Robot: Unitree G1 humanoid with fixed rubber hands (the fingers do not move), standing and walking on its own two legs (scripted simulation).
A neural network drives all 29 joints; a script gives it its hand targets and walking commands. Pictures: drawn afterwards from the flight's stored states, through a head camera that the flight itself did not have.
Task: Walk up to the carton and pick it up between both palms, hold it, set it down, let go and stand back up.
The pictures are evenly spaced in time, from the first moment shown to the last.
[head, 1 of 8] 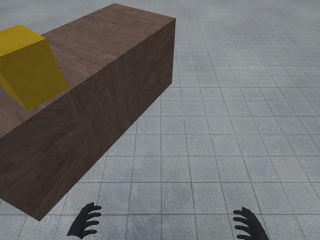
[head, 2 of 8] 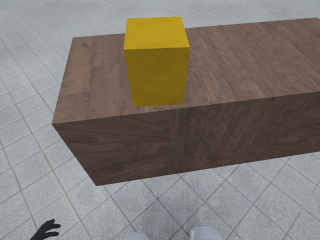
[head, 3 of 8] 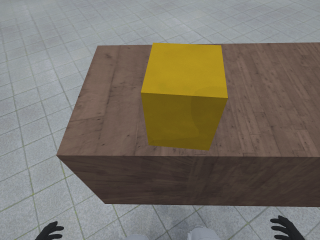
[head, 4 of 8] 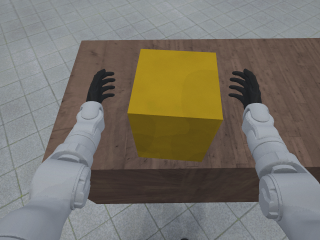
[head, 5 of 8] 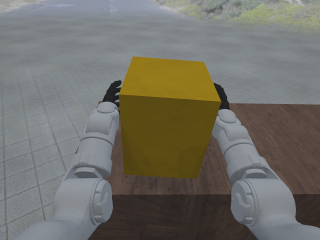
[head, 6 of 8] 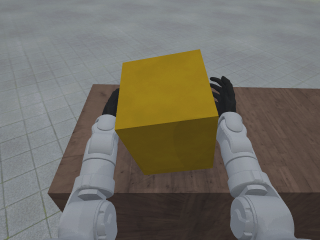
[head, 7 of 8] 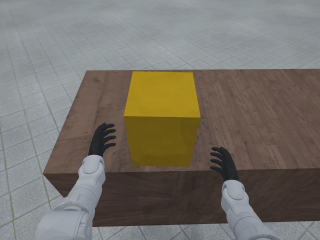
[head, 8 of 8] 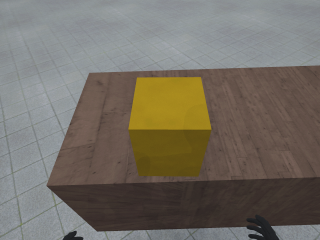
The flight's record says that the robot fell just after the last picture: no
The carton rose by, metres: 0.23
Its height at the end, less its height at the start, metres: +0.00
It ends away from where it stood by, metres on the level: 0.01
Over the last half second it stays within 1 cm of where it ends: yes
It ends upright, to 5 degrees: yes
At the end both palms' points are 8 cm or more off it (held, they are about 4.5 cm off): yes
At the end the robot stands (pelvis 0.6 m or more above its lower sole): yes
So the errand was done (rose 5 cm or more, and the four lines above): yes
